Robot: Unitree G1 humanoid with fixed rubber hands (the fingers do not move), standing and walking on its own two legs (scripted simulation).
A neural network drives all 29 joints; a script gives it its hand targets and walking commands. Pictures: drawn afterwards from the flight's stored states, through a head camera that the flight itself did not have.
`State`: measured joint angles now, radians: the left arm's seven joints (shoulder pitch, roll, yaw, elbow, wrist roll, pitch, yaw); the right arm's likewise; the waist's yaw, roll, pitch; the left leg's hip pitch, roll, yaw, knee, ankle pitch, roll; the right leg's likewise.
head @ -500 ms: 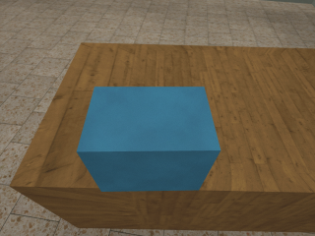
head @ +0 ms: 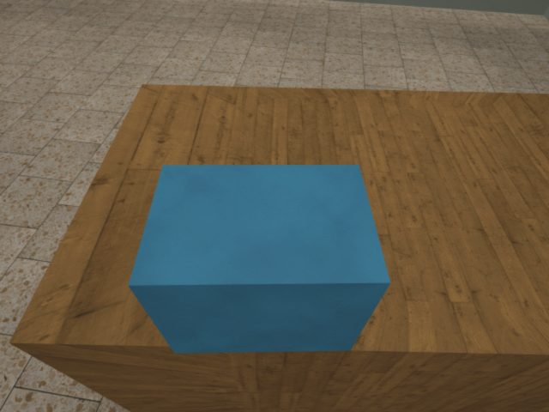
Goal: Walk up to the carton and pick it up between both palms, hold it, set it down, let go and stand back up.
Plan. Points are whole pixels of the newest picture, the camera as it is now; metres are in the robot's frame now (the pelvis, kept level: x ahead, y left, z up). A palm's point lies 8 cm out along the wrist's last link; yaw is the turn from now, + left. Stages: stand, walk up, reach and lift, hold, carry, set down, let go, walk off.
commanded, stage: walk up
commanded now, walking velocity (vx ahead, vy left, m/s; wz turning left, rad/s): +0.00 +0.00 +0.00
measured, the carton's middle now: (262, 263) +0.33 +0.03 +0.02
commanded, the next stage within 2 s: none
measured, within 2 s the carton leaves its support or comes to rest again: neither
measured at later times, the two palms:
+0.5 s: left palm out of the picture -0.04 +0.20 -0.15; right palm out of the picture -0.02 -0.21 -0.15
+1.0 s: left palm out of the picture +0.00 +0.22 -0.16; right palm out of the picture -0.08 -0.26 -0.14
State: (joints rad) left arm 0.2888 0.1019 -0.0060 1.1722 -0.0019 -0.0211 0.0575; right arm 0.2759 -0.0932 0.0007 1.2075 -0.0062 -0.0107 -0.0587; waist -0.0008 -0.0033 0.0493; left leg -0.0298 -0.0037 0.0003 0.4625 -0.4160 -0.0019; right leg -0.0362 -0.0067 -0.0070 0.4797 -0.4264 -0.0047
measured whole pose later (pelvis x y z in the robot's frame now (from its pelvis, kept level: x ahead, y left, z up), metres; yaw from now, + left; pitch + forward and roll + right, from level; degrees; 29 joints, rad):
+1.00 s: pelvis -0.02 -0.04 -0.01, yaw -2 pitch -3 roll -1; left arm 0.22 0.23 0.10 1.10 0.00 0.11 0.04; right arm 0.34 -0.13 -0.04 1.10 -0.04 0.00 -0.08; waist -0.06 -0.02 0.12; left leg -0.10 0.11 0.00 0.63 -0.49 -0.06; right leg -0.40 0.03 -0.01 1.23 -0.60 0.07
